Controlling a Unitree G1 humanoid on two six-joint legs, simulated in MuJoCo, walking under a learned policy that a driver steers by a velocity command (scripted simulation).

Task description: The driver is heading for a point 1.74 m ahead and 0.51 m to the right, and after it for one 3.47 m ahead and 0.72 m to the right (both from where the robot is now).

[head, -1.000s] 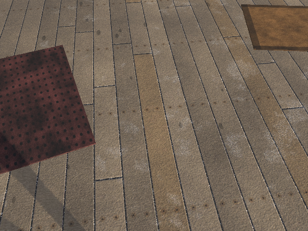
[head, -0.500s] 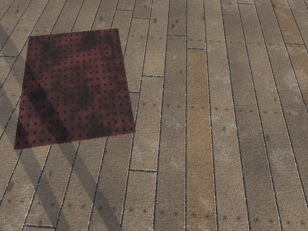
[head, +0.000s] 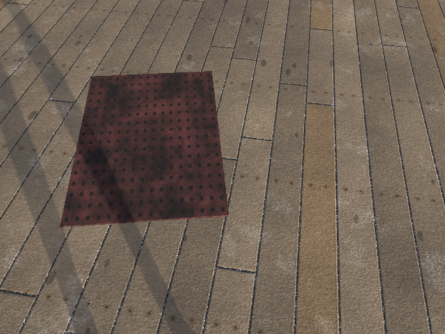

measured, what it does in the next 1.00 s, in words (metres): walks ahead: right foot, then left foot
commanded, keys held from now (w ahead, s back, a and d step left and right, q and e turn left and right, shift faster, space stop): w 1.00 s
